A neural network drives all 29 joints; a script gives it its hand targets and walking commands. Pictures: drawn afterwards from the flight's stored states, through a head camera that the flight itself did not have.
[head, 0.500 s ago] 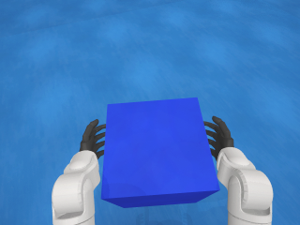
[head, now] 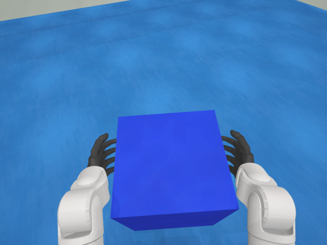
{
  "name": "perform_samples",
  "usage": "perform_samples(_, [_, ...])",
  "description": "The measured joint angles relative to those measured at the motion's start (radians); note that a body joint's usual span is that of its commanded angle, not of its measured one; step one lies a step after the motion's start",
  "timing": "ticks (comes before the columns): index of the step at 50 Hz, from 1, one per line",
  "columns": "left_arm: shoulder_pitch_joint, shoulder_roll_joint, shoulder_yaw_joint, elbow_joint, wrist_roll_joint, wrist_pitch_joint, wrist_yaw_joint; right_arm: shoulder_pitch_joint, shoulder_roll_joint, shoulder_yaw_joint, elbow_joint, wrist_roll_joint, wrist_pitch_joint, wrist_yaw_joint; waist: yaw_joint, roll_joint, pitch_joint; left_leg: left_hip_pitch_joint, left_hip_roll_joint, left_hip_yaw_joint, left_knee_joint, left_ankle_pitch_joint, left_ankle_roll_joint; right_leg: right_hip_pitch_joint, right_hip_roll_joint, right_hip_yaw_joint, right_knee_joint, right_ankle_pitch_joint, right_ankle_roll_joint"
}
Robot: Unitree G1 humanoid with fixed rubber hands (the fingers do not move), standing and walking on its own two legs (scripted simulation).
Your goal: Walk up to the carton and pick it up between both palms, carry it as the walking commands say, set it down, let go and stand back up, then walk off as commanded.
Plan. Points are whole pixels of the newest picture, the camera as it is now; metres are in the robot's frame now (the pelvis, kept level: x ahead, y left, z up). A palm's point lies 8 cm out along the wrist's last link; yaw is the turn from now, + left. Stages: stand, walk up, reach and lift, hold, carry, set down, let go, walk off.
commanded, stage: carry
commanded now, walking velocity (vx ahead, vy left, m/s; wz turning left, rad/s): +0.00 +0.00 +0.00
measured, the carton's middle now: (170, 176) +0.27 +0.00 +0.03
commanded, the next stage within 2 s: none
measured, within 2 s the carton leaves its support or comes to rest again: neither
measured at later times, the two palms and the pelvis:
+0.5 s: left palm (110, 178) +0.25 +0.14 +0.06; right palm (244, 174) +0.25 -0.16 +0.07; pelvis -0.02 -0.02 -0.01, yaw +0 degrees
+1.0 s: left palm (103, 182) +0.24 +0.15 +0.06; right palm (241, 179) +0.24 -0.15 +0.07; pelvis -0.01 +0.00 -0.01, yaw +0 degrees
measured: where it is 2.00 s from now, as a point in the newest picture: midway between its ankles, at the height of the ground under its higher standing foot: (194, 234)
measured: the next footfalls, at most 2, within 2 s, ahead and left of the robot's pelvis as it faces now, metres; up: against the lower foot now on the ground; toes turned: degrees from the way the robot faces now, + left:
right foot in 1.34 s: +0.13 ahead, -0.19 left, +0.00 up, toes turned -10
left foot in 1.78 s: +0.35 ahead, -0.03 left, +0.00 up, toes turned -1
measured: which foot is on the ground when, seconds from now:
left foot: down 0.00-1.00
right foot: down 0.00-1.00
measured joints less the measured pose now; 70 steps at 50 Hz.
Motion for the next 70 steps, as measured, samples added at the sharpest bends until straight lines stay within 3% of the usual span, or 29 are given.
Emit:
perform_samples(4, [-0.003, 0.001, 0.02, 0.138, 0.017, -0.05, -0.008, -0.013, 0.0, -0.003, 0.153, -0.028, -0.052, 0.017, 0.001, -0.029, -0.032, 0.001, -0.014, 0.002, 0.021, -0.173, 0.013, 0.002, -0.011, 0.002, 0.009, -0.094, 0.0])
perform_samples(9, [-0.034, -0.001, 0.031, 0.163, 0.02, -0.12, -0.009, -0.044, 0.001, -0.012, 0.186, -0.031, -0.13, 0.026, 0.001, -0.024, 0.053, -0.008, -0.015, 0.004, 0.025, -0.151, 0.012, 0.015, -0.011, 0.001, -0.029, -0.108, 0.0])
perform_samples(22, [-0.032, -0.001, 0.038, 0.233, 0.02, -0.221, -0.016, -0.05, 0.001, -0.02, 0.256, -0.032, -0.221, 0.031, 0.001, -0.024, 0.044, -0.009, -0.005, 0.004, 0.029, -0.138, 0.012, 0.015, -0.001, 0.001, -0.024, -0.126, -0.019])
perform_samples(39, [-0.048, -0.001, 0.055, 0.323, 0.027, -0.251, -0.015, -0.065, 0.002, -0.032, 0.361, -0.039, -0.263, 0.037, 0.001, -0.024, 0.016, -0.009, 0.0, 0.004, 0.032, -0.121, 0.012, 0.013, 0.003, 0.001, -0.019, -0.105, -0.021])
perform_samples(41, [-0.046, -0.001, 0.055, 0.314, 0.024, -0.245, -0.013, -0.063, 0.002, -0.032, 0.35, -0.033, -0.258, 0.033, 0.001, -0.024, 0.018, -0.009, 0.0, 0.004, 0.033, -0.121, 0.012, 0.013, 0.003, 0.001, -0.019, -0.104, -0.021])
perform_samples(45, [-0.018, 0.0, 0.019, 0.186, 0.014, -0.166, -0.005, -0.021, 0.001, -0.022, 0.206, -0.008, -0.177, 0.021, 0.001, -0.025, 0.022, -0.021, 0.0, 0.005, 0.063, -0.171, 0.012, 0.014, 0.003, 0.002, -0.018, -0.112, -0.021])
perform_samples(51, [0.003, 0.0, -0.001, 0.139, 0.014, -0.05, -0.003, 0.011, 0.0, -0.02, 0.132, -0.008, -0.052, 0.012, 0.0, -0.039, -0.013, -0.03, -0.009, 0.009, 0.09, -0.184, 0.013, 0.013, -0.009, 0.001, -0.003, -0.145, -0.021])
perform_samples(55, [-0.006, 0.0, 0.006, 0.12, 0.015, -0.038, 0.0, -0.005, 0.0, -0.02, 0.132, -0.002, -0.047, 0.011, -0.002, -0.013, -0.004, -0.013, 0.022, 0.009, 0.05, -0.193, 0.016, -0.167, 0.01, -0.002, 0.311, -0.143, -0.02])
perform_samples(57, [-0.007, 0.0, 0.005, 0.104, 0.014, -0.031, 0.001, -0.005, 0.001, -0.019, 0.117, 0.002, -0.044, 0.01, -0.001, -0.01, -0.005, 0.01, 0.046, 0.01, 0.006, -0.181, 0.015, -0.244, 0.016, 0.0, 0.36, -0.145, -0.02])
perform_samples(60, [-0.01, 0.0, 0.0, 0.079, 0.014, -0.028, 0.0, -0.005, 0.001, -0.019, 0.085, 0.002, -0.037, 0.009, 0.0, -0.009, -0.004, 0.05, 0.085, 0.01, -0.048, -0.175, -0.004, -0.322, 0.015, 0.001, 0.324, -0.146, -0.02])
perform_samples(66, [-0.013, 0.0, -0.004, 0.053, 0.014, -0.008, 0.0, -0.004, 0.001, -0.018, 0.054, 0.002, -0.016, 0.008, 0.001, 0.007, -0.036, 0.105, 0.148, 0.012, -0.08, -0.216, -0.068, -0.312, 0.012, 0.003, 0.026, -0.002, -0.02])
perform_samples(68, [-0.018, -0.001, -0.004, 0.043, 0.014, -0.005, 0.0, -0.007, 0.001, -0.018, 0.043, 0.002, -0.015, 0.008, 0.001, 0.003, -0.045, 0.107, 0.154, 0.013, -0.028, -0.262, -0.08, -0.267, 0.01, 0.001, -0.062, 0.09, -0.02])
perform_samples(70, [-0.009, -0.001, -0.01, 0.044, 0.014, -0.002, 0.001, 0.002, 0.0, -0.019, 0.042, 0.003, -0.011, 0.008, 0.002, 0.014, -0.039, 0.075, 0.159, 0.016, 0.137, -0.333, -0.08, -0.24, 0.022, -0.004, -0.044, 0.119, -0.03])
